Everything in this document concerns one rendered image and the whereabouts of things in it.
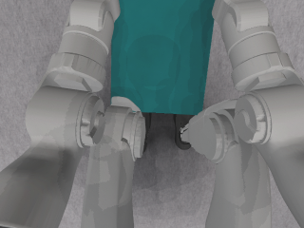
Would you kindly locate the right robot shin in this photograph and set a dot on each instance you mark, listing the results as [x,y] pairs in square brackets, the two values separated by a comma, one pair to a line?
[196,123]

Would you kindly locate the robot left upper arm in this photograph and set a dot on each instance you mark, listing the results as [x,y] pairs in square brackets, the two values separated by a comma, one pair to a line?
[35,188]

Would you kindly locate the left robot forearm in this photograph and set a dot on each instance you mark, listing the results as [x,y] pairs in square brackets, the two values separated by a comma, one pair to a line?
[80,61]

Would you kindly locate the robot shin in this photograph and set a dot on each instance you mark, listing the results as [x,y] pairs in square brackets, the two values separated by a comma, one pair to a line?
[125,102]
[196,123]

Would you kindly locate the left robot shin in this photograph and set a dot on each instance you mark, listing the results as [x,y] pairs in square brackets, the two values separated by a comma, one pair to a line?
[125,102]

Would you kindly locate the right robot forearm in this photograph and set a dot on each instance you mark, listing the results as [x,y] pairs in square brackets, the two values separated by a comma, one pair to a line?
[252,47]

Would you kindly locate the carton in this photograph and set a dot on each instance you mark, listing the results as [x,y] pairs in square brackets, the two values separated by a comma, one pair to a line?
[160,52]

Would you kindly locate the robot right upper arm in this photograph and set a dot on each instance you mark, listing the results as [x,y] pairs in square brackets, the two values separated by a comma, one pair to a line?
[272,118]

